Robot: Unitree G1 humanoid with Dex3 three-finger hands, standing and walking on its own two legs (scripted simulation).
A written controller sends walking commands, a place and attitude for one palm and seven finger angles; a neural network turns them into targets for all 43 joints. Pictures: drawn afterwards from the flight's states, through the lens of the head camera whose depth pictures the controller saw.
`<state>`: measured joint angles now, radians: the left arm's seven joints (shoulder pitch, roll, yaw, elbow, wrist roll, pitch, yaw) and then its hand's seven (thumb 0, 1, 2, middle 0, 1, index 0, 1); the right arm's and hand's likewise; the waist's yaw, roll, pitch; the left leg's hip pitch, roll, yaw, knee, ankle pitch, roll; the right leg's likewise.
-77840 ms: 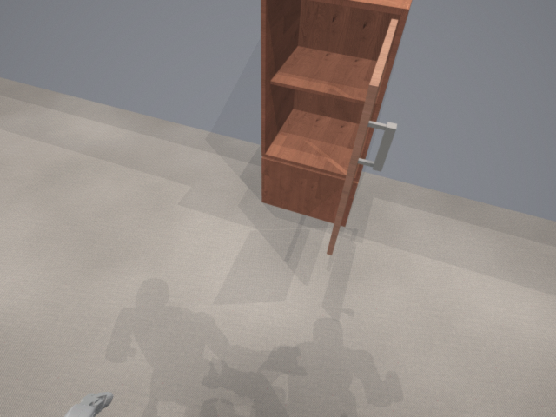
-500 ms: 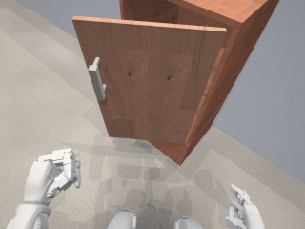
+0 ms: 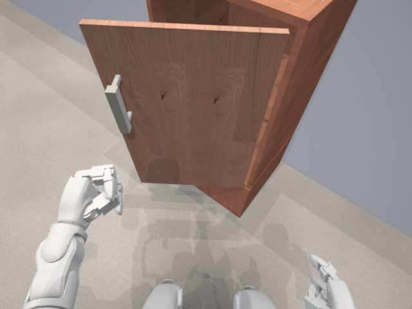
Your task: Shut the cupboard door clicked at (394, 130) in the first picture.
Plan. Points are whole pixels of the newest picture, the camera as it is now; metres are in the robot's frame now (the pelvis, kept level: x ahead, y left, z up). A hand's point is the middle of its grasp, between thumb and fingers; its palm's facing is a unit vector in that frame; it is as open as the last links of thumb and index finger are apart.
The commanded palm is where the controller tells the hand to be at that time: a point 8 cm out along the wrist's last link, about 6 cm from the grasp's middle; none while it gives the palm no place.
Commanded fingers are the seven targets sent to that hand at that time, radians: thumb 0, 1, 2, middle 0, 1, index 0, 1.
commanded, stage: bring the fist close to the handle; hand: left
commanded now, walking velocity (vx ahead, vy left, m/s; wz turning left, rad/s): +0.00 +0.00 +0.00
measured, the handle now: (121, 105) +0.53 +0.22 +0.06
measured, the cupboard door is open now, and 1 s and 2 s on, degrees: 36 36 27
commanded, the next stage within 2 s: push the door shut along its arc in 1.02 s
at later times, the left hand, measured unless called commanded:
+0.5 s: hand (126, 150) +0.40 +0.18 +0.06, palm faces -0.02 -1.00 -0.03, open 3.1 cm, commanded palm +0.39 +0.22 +0.06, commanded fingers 0.00 0.90 0.90 -1.30 -1.50 -1.30 -1.50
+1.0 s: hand (129, 143) +0.42 +0.18 +0.06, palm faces +0.02 -1.00 -0.02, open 3.1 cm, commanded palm +0.41 +0.22 +0.06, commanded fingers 0.00 0.90 0.90 -1.30 -1.50 -1.30 -1.50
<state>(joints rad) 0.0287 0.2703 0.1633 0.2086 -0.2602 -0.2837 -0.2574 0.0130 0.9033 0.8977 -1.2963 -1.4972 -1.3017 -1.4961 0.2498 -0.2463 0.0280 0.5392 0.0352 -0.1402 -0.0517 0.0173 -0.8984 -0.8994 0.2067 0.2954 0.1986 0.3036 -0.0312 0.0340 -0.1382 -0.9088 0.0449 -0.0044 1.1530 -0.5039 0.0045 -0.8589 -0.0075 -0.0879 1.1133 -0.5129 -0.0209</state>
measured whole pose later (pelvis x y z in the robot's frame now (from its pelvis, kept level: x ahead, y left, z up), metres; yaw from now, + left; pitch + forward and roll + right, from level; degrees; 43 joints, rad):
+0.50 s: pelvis +0.00 +0.01 +0.00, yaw -1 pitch +17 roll -2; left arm -0.40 0.28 0.20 0.65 -0.18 -0.39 -0.18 0.01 0.90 0.90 -1.30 -1.50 -1.30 -1.50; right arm 0.27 -0.25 0.01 0.62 0.02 -0.08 -0.02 0.01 -0.90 -0.90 0.21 0.30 0.20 0.30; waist -0.06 0.02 -0.13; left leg -0.92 0.04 0.02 1.12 -0.49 0.02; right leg -0.88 -0.01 -0.06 1.08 -0.49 -0.01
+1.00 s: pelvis +0.00 +0.00 +0.01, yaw -2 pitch +18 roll -1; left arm -0.50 0.31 0.29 0.84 -0.17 -0.46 -0.18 0.01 0.90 0.90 -1.30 -1.50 -1.30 -1.50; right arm 0.36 -0.25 0.00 0.63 0.02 0.00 0.00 0.01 -0.90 -0.90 0.21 0.30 0.20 0.30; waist -0.08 0.01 -0.12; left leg -0.92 0.05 0.03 1.08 -0.47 0.01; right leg -0.89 0.00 -0.05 1.06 -0.47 -0.01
